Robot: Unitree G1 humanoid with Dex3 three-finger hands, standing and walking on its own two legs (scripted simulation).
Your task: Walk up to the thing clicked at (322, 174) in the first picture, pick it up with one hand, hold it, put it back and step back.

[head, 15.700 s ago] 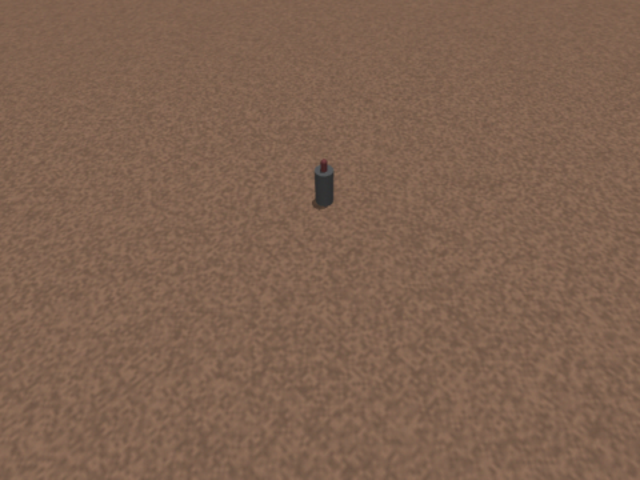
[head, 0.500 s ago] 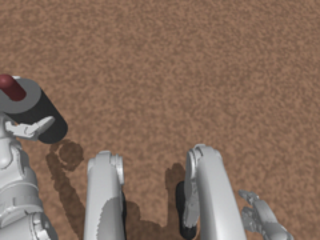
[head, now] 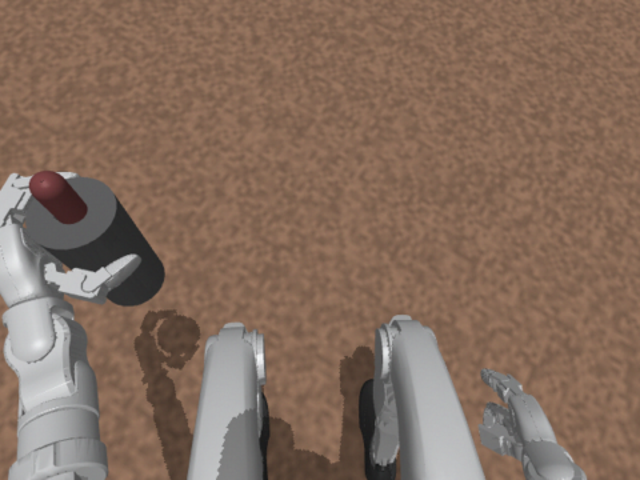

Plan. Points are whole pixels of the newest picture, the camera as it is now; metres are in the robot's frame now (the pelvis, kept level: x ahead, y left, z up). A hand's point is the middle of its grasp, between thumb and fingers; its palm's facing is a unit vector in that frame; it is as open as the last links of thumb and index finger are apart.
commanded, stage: lift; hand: left
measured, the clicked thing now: (98, 239) +0.39 +0.26 -0.01
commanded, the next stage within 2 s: hold in 1.64 s
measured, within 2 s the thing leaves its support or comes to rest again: neither
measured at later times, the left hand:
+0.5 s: hand (32, 156) +0.39 +0.22 +0.16, palm faces +0.37 -0.93 -0.04, open 11.6 cm
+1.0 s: hand (0, 87) +0.39 +0.20 +0.23, palm faces +0.36 -0.93 -0.04, open 11.6 cm
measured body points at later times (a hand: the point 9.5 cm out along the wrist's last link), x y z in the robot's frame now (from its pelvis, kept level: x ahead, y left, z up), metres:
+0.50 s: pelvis +0.04 +0.00 +0.14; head +0.16 +0.02 +0.58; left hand +0.36 +0.27 +0.17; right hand +0.20 -0.24 +0.03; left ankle +0.07 +0.13 -0.45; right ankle +0.08 -0.13 -0.45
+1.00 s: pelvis +0.06 +0.00 +0.20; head +0.13 +0.01 +0.65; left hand +0.36 +0.25 +0.23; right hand +0.20 -0.24 +0.09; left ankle +0.07 +0.13 -0.45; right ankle +0.08 -0.13 -0.45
